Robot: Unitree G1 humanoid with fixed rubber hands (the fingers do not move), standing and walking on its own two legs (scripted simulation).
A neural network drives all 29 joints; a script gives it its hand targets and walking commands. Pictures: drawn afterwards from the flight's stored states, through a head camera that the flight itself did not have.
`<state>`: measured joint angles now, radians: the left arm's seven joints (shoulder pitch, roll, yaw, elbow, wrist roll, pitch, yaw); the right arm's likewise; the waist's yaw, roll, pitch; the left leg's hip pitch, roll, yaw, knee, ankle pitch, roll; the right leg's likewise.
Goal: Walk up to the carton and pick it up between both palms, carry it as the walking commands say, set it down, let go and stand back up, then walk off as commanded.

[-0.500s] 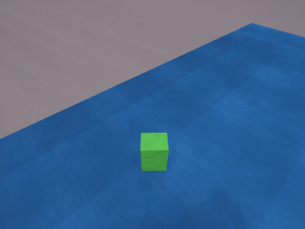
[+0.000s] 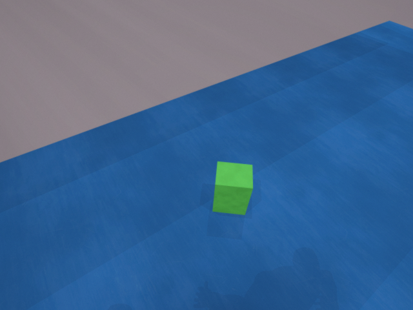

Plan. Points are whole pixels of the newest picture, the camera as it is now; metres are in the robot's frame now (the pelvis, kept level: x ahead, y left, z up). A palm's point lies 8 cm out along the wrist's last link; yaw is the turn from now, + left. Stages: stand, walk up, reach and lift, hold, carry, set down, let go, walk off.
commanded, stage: stand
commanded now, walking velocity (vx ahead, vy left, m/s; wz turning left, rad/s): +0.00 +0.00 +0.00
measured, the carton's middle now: (231, 189) +0.81 -0.16 -0.64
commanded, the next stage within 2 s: none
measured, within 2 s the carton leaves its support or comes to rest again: neither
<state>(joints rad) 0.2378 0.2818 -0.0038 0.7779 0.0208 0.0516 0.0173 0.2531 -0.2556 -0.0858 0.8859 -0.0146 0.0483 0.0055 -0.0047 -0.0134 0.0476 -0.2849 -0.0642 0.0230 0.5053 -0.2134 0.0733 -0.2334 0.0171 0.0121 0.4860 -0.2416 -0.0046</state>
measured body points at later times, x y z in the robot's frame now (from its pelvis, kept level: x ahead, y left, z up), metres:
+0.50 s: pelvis -0.01 +0.00 +0.00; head +0.00 +0.01 +0.45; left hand +0.09 +0.26 -0.12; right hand +0.07 -0.25 -0.13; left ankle +0.03 +0.07 -0.74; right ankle +0.01 -0.12 -0.73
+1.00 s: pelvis +0.03 +0.00 +0.00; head +0.04 +0.00 +0.45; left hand +0.14 +0.28 -0.10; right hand +0.11 -0.30 -0.11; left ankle +0.03 +0.07 -0.74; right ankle +0.01 -0.12 -0.73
